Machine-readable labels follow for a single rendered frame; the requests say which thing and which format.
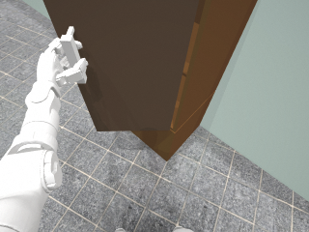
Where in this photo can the robot left upper arm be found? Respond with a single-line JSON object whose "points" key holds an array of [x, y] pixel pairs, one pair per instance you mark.
{"points": [[26, 180]]}

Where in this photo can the robot left hand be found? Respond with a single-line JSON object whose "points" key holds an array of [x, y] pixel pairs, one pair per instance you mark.
{"points": [[60, 73]]}

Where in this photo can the handle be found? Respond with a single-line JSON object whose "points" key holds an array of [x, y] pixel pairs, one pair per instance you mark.
{"points": [[69, 46]]}

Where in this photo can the robot left forearm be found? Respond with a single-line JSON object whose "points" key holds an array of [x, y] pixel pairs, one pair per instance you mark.
{"points": [[41, 124]]}

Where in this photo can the cupboard door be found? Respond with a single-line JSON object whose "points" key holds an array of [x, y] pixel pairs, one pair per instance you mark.
{"points": [[136, 51]]}

